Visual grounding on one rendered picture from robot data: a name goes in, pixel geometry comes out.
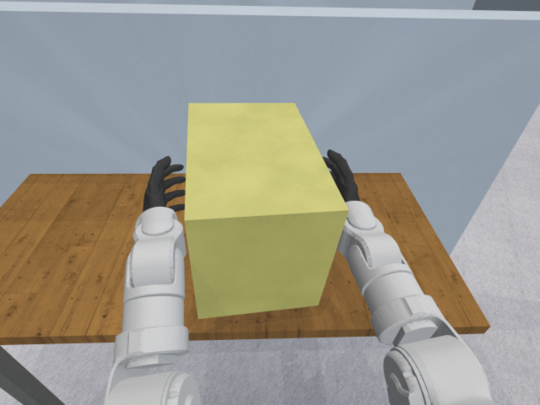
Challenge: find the robot left upper arm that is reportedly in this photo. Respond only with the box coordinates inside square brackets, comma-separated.
[105, 370, 201, 405]

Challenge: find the robot right upper arm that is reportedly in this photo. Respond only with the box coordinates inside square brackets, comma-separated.
[383, 335, 500, 405]

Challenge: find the left robot forearm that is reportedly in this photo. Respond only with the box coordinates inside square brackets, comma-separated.
[103, 207, 189, 405]

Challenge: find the right robot forearm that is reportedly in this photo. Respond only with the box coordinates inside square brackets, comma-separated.
[337, 201, 491, 396]

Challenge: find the carton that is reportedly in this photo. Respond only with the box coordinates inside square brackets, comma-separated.
[184, 103, 349, 319]

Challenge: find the right robot hand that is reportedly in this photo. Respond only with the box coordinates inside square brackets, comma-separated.
[322, 149, 360, 202]

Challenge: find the table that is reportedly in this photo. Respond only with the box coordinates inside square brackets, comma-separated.
[0, 173, 490, 405]

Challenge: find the left robot hand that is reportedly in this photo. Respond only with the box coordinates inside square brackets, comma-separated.
[143, 156, 186, 212]

